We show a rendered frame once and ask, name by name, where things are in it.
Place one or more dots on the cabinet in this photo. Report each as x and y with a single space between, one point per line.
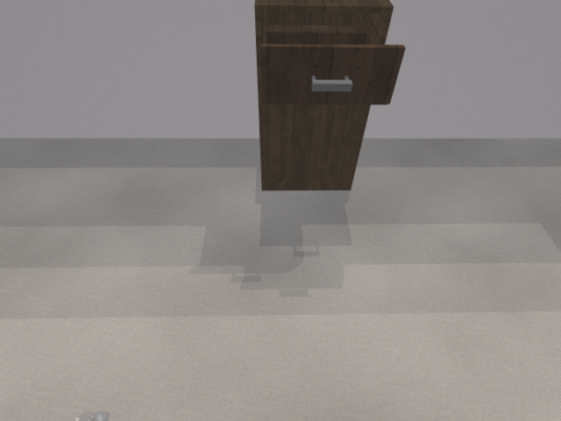
314 146

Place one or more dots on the handle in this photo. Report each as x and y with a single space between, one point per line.
331 85

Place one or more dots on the drawer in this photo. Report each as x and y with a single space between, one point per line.
289 59

